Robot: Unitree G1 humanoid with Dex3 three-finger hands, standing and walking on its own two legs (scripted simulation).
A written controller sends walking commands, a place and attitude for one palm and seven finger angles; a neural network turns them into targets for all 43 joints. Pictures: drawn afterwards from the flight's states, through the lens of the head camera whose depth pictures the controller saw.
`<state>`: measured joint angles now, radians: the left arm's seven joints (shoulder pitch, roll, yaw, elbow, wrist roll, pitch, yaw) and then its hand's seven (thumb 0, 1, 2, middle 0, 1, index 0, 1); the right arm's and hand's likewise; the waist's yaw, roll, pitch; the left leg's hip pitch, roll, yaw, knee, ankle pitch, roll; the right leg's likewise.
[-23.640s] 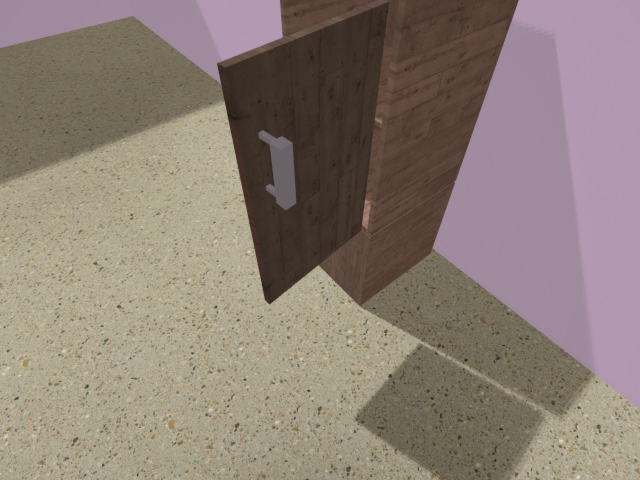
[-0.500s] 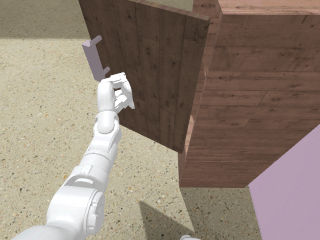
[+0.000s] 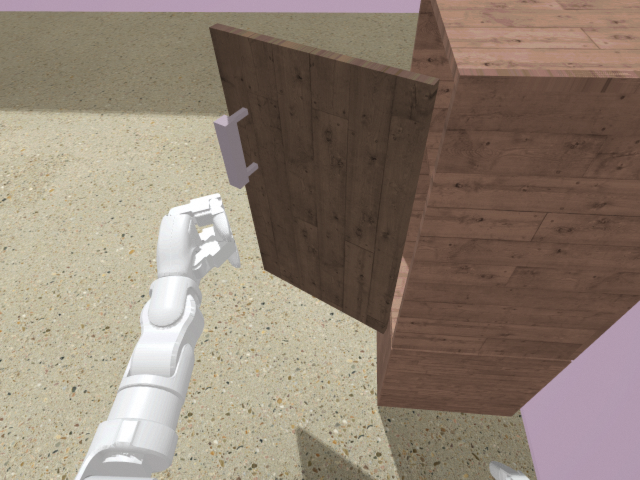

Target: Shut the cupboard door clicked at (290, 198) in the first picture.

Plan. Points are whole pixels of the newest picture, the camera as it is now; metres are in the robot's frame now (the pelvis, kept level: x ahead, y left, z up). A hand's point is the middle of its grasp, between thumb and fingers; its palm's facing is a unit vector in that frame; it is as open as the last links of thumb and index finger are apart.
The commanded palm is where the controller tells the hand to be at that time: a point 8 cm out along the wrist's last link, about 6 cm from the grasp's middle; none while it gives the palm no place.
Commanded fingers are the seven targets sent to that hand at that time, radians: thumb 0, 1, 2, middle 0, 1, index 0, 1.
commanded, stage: draw the hand back to the body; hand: left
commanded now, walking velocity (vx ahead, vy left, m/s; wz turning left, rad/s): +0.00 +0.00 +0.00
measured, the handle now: (240, 147) +0.62 +0.16 +0.08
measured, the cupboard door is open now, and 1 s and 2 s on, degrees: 62 62 62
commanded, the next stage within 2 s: step back with the hand held close in 1.18 s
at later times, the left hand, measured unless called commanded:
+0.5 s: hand (105, 312) +0.25 +0.22 +0.15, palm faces +0.28 -0.92 -0.28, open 3.9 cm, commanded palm +0.21 +0.27 +0.17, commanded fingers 0.00 0.90 0.90 -0.58 -0.72 -0.58 -0.72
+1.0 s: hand out of the picture +0.19 +0.29 +0.18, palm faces +0.51 -0.76 -0.41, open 7.2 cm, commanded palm +0.14 +0.33 +0.19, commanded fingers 0.00 0.90 0.90 -0.20 -0.30 -0.20 -0.30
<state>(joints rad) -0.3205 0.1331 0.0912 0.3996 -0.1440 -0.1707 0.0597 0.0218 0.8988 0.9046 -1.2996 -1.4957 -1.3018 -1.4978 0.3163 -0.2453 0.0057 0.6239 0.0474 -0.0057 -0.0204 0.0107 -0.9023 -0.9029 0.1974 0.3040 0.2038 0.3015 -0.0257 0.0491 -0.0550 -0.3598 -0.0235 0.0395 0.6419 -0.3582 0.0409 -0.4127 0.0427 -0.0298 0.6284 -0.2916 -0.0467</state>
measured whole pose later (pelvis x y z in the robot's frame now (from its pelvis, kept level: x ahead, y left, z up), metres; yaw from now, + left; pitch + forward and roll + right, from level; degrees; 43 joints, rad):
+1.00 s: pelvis +0.02 +0.02 +0.02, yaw +3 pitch -4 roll -1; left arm 0.46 0.34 0.34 -0.37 -0.07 -0.07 0.11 0.02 0.89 0.90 -0.25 -0.35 -0.25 -0.35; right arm 0.20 -0.25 0.01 0.64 0.02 -0.05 -0.07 0.01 -0.90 -0.90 0.20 0.30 0.20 0.30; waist 0.08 0.09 0.01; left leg -0.07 -0.06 0.00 0.41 -0.27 0.06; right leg -0.11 0.01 -0.06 0.40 -0.22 -0.02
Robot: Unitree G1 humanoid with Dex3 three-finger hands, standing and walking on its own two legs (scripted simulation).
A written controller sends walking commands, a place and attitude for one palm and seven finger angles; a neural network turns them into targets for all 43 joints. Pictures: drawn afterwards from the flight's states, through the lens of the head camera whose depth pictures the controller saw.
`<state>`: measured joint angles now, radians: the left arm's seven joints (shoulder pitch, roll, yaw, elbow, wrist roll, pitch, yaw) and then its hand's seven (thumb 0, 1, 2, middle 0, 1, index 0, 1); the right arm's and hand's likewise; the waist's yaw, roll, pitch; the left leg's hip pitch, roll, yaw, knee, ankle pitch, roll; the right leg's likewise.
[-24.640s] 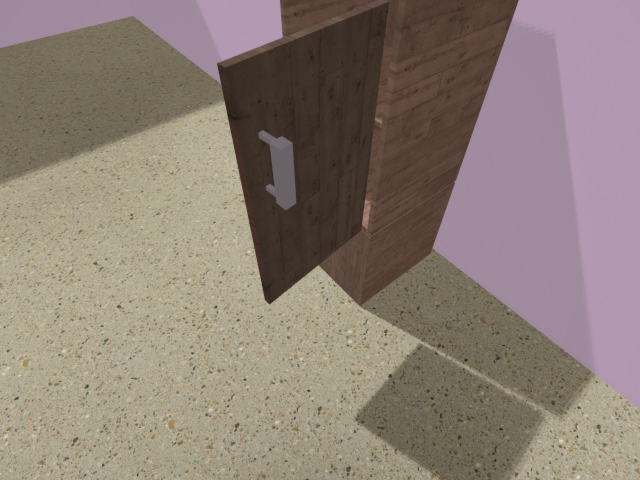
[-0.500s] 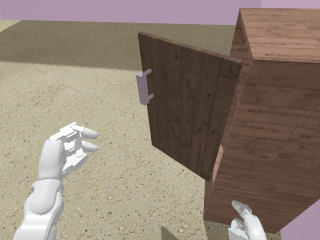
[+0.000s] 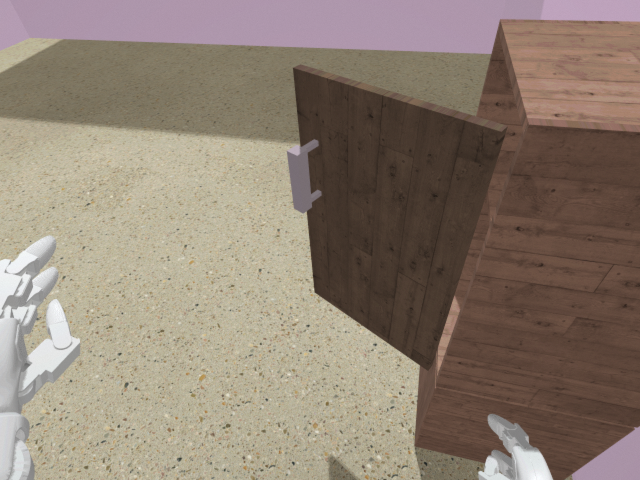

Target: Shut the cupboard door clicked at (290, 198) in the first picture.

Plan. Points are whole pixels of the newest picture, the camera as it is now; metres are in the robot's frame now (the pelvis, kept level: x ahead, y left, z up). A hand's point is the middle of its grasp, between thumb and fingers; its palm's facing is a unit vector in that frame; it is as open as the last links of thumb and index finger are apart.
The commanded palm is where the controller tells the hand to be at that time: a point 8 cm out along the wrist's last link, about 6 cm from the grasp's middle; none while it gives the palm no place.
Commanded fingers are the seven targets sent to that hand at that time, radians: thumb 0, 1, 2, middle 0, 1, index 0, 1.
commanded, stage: draw the hand back to the body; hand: left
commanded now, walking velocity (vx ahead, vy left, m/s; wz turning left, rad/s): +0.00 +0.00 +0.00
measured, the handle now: (307, 175) +0.61 +0.11 +0.06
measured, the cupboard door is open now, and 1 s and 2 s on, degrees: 62 62 62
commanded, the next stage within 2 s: step back with the hand held close in 0.18 s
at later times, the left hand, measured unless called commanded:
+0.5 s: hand (84, 332) +0.20 +0.27 +0.16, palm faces +0.41 -0.79 -0.47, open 7.4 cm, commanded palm +0.14 +0.30 +0.17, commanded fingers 0.00 0.90 0.90 -0.20 -0.30 -0.20 -0.30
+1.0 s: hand (35, 376) +0.15 +0.29 +0.15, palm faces +0.42 -0.78 -0.48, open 7.4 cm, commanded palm +0.09 +0.32 +0.17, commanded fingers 0.00 0.90 0.90 -0.20 -0.30 -0.20 -0.30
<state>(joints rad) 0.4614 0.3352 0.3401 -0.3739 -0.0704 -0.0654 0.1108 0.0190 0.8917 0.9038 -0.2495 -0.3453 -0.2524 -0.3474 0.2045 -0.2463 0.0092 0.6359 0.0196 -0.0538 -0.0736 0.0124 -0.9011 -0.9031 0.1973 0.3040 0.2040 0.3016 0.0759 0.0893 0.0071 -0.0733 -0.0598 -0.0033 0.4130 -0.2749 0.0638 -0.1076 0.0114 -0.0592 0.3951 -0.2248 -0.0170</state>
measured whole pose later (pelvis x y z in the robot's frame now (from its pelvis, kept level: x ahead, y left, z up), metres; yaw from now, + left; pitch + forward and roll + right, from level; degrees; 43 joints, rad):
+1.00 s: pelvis -0.06 +0.02 -0.02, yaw -2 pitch +1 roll -1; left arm 0.52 0.41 0.45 -0.48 -0.03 -0.20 0.13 0.02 0.89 0.90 -0.21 -0.30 -0.21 -0.30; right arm 0.23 -0.22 0.00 0.53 0.02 0.02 -0.08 0.01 -0.90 -0.90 0.20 0.30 0.21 0.30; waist 0.01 0.01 -0.01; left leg -0.37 -0.06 0.05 0.65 -0.30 0.11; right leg -0.40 0.00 -0.02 0.60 -0.22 0.01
